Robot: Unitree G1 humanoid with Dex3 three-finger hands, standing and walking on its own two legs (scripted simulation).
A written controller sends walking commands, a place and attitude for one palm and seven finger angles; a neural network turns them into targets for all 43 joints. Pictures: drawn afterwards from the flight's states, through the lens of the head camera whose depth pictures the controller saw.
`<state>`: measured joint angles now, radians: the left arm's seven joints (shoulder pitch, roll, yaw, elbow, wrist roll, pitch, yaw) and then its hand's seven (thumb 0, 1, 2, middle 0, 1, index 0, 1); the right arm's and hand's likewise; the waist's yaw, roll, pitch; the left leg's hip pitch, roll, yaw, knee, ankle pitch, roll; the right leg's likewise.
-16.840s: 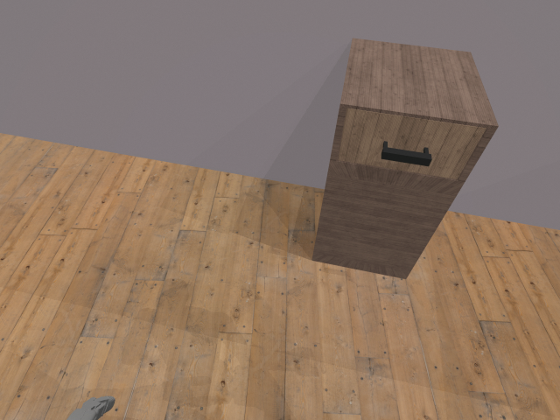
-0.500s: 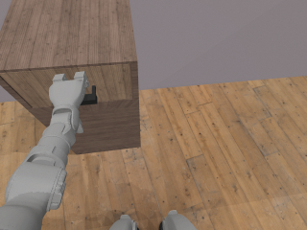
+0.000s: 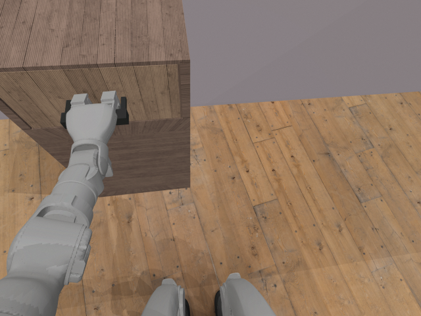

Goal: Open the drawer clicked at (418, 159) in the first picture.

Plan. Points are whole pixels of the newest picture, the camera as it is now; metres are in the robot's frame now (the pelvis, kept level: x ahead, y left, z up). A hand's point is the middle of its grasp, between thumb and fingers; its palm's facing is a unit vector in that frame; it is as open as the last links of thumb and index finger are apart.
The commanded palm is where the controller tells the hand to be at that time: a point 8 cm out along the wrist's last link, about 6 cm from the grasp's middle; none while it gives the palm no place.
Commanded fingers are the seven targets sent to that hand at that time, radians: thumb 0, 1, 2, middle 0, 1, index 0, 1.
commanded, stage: lower the fingers behind the handle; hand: left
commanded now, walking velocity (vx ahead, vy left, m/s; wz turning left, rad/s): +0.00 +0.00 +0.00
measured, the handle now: (96, 110) +0.53 +0.21 -0.02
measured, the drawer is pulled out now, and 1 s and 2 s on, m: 0.00 0.00 0.03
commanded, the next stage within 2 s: close the thumb around the handle in 0.54 s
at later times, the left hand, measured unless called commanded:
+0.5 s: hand (104, 135) +0.49 +0.20 -0.05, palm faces -0.07 -0.04 -1.00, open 13.8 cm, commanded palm +0.47 +0.19 +0.01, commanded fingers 0.00 -0.50 0.30 -0.30 -1.20 -0.30 -1.20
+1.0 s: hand (101, 137) +0.48 +0.20 -0.04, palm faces -0.06 -0.05 -1.00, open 10.2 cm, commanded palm +0.46 +0.19 +0.01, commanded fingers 0.00 0.56 0.76 -0.38 -1.31 -0.38 -1.31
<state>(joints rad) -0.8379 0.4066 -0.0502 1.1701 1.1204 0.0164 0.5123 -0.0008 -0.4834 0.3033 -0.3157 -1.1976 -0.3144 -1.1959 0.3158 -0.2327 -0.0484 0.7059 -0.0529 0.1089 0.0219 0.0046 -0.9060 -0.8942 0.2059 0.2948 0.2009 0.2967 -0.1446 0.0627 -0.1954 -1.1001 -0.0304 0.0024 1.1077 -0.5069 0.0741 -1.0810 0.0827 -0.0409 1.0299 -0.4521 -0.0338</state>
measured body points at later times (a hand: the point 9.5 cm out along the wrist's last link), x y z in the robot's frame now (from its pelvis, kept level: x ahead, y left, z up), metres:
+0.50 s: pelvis +0.00 -0.01 -0.01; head +0.14 +0.00 +0.42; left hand +0.48 +0.20 +0.01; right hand +0.01 -0.28 -0.13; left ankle -0.01 +0.07 -0.65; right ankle +0.01 -0.11 -0.65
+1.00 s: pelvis +0.00 +0.00 +0.00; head +0.14 +0.01 +0.43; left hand +0.47 +0.20 +0.01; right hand +0.02 -0.27 -0.13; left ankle -0.01 +0.07 -0.65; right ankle +0.01 -0.11 -0.65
